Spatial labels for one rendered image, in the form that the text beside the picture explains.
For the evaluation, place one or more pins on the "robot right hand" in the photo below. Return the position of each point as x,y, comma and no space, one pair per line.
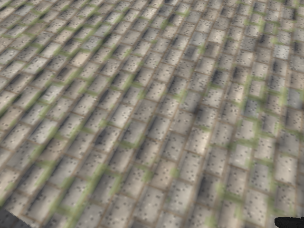
289,222

